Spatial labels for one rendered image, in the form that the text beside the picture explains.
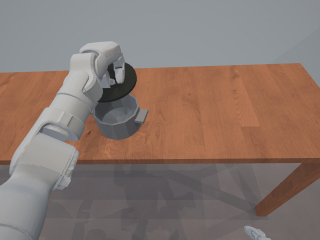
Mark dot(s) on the lid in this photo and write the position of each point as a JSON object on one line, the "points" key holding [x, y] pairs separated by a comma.
{"points": [[120, 90]]}

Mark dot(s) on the robot left hand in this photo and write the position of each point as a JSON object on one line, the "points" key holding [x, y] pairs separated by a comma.
{"points": [[113, 54]]}

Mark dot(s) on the table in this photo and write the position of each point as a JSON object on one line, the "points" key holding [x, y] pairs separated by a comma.
{"points": [[224, 114]]}

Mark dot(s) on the robot left upper arm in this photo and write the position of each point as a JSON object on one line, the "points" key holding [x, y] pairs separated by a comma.
{"points": [[46, 165]]}

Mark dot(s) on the left robot forearm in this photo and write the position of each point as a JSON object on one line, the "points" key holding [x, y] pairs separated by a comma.
{"points": [[65, 118]]}

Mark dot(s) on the knob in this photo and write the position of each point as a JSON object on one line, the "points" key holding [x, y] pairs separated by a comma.
{"points": [[111, 72]]}

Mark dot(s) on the pot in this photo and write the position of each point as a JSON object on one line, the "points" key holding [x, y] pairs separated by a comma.
{"points": [[119, 119]]}

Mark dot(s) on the robot right hand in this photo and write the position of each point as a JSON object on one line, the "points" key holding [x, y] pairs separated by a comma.
{"points": [[255, 234]]}

